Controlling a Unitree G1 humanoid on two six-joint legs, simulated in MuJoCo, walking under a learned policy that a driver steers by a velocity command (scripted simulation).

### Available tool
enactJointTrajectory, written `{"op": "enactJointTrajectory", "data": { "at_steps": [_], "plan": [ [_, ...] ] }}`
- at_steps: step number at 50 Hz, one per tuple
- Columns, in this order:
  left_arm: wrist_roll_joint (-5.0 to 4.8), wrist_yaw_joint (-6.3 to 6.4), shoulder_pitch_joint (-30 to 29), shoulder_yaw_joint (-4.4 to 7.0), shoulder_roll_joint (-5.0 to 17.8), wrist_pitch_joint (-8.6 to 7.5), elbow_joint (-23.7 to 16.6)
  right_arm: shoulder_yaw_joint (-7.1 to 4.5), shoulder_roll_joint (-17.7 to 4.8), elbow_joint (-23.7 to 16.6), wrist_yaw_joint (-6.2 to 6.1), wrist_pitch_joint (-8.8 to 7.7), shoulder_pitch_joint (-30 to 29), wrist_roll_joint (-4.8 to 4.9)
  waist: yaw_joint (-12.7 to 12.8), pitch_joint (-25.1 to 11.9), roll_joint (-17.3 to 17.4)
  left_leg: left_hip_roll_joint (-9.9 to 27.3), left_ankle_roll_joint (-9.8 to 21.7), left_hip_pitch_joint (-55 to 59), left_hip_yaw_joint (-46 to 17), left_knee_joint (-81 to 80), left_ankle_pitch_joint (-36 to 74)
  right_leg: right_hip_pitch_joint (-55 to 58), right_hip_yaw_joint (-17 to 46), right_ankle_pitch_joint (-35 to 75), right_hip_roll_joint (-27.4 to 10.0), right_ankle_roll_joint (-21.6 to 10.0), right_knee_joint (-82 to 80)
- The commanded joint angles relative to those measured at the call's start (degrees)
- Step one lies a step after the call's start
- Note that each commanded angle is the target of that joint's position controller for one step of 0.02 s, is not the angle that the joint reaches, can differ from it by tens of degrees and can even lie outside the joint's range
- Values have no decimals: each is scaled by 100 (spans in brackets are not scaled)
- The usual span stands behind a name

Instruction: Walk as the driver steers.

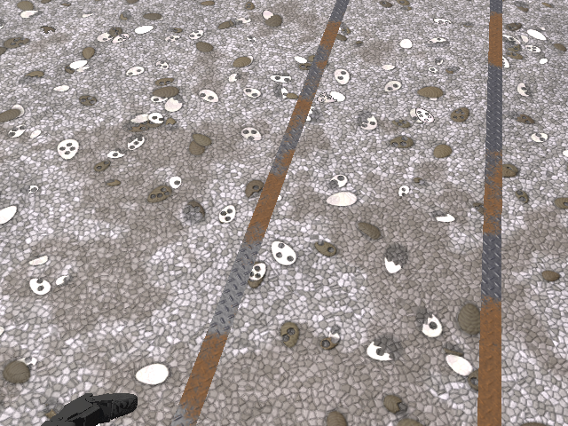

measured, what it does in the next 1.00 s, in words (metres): walks ahead: right foot, then left foot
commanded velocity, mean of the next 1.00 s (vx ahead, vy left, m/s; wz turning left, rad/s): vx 0.50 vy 0.00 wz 0.12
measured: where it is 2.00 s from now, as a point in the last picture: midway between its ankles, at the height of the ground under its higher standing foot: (186, 236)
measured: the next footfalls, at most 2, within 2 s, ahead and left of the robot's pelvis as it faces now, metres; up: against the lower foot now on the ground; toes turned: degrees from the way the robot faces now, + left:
right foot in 0.02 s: +0.19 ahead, -0.12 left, +0.00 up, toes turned +0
left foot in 0.56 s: +0.46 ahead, +0.13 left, +0.00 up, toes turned +0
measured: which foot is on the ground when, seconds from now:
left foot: down 0.00-0.04, up 0.06-0.54, down 0.56-1.00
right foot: up 0.00-0.00, down 0.02-0.56, up 0.58-1.00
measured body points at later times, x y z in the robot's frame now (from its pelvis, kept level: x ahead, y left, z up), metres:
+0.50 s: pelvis +0.26 +0.00 +0.01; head +0.30 +0.00 +0.45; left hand +0.24 +0.28 -0.12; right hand +0.51 -0.21 -0.07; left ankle +0.42 +0.14 -0.71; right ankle +0.15 -0.12 -0.73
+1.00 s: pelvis +0.52 +0.01 +0.00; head +0.54 +0.01 +0.45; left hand +0.74 +0.26 -0.07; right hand +0.54 -0.28 -0.12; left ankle +0.42 +0.13 -0.73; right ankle +0.65 -0.11 -0.73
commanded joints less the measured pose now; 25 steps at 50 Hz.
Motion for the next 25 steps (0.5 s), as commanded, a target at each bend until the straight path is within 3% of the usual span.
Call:
{"op": "enactJointTrajectory", "data": {
  "at_steps": [1,2,3,4,5,6,7,8,11,13,17,22,25],
  "plan": [
    [41,13,632,328,966,-167,-209,-156,-787,-273,-27,-3,-78,-24,691,-574,874,1251,542,-45,-663,991,4428,1493,-62,-51,26,-449,-192],
    [114,42,1646,401,1271,-164,-76,-59,-603,-425,-21,-14,-178,-99,1116,-1417,406,883,336,-921,-317,2535,3506,3079,867,163,-844,-858,13],
    [121,6,2294,528,1649,-97,183,63,-152,-397,4,-107,748,46,851,-2173,-1374,-27,-122,-3149,138,4633,216,5156,3410,-942,-2074,-1840,-398],
    [-60,-21,2316,390,1107,-63,225,30,-557,-321,17,-162,602,106,992,-1927,-1171,137,-116,-4043,-253,5305,-945,5172,4284,-2213,-2197,-1788,-962],
    [-83,0,1904,294,799,-22,136,-47,-859,-460,36,-184,-51,147,1047,-974,-583,426,-91,-4416,-182,5479,-503,4421,3472,-2406,-1965,-1484,-1071],
    [-11,15,1521,239,719,32,41,-19,-798,-572,33,-197,-458,83,904,-548,-65,714,-83,-4270,88,5265,-32,3623,2784,-1954,-1728,-1311,-1175],
    [31,2,1297,195,619,47,30,-34,-728,-636,35,-202,-668,-19,757,-169,88,893,-107,-4131,204,4844,254,2957,2349,-1354,-1510,-1276,-1340],
    [81,0,1201,155,554,30,22,-58,-678,-633,38,-178,-591,-52,585,-146,-47,1062,-112,-3801,219,4548,446,2590,2022,-917,-1339,-1210,-1458],
    [20,6,1293,175,664,-6,131,-3,-408,-609,31,-96,-435,-34,445,-154,-261,1188,-232,-3531,416,3871,592,2207,1420,-146,-1182,-1283,-1747],
    [-4,55,1406,227,850,9,198,40,-334,-747,19,-88,-807,-70,510,-74,-178,1247,-339,-3699,508,3225,1033,2183,1151,177,-1190,-1318,-1900],
    [-68,110,1664,248,960,92,314,105,-217,-885,73,-132,-1495,-52,742,31,-164,1120,-374,-3460,674,1797,2291,2225,558,274,-948,-1072,-1961],
    [-128,115,2177,244,1002,209,555,114,-275,-1153,202,-198,-2297,21,1011,264,-202,895,-294,-3302,773,921,2435,2684,618,148,-1168,-987,-1686],
    [-148,162,2128,288,1150,309,599,35,-490,-1189,264,-287,-2126,18,729,200,-320,742,-127,-2786,756,526,1896,2938,885,544,-1337,-856,-1224]
  ]
}}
